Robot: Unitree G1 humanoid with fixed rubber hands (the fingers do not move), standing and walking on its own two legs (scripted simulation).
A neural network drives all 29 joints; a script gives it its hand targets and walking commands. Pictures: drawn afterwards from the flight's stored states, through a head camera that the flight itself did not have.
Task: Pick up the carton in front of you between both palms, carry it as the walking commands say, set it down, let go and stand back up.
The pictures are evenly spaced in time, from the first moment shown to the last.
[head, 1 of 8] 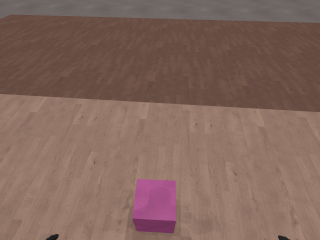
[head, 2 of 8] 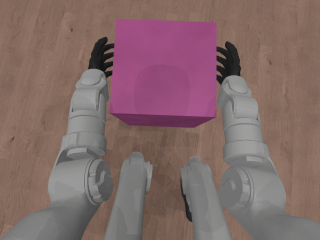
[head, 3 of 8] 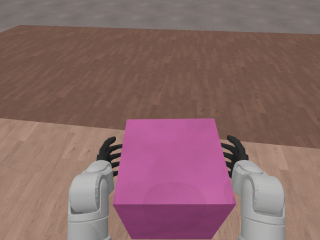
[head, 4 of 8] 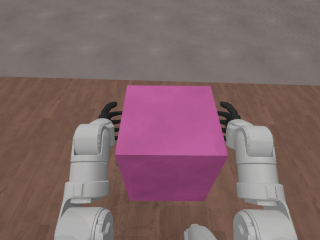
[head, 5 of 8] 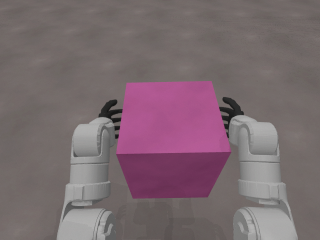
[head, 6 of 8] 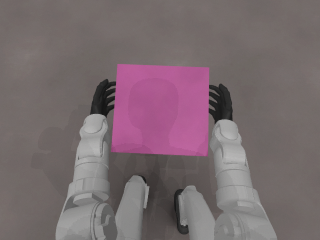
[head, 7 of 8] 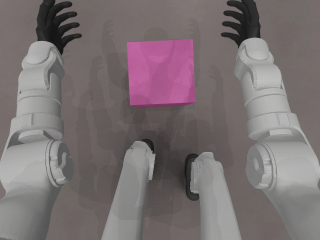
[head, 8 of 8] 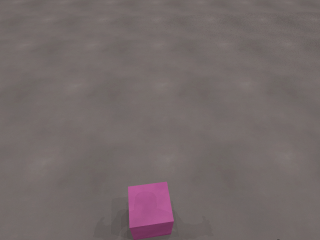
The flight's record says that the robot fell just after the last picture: no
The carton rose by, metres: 0.69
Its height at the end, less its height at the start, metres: -0.38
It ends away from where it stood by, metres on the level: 5.09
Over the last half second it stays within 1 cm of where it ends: yes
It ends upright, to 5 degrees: yes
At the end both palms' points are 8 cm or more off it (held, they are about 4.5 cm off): yes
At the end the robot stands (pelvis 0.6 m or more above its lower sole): yes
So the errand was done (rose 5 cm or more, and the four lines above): yes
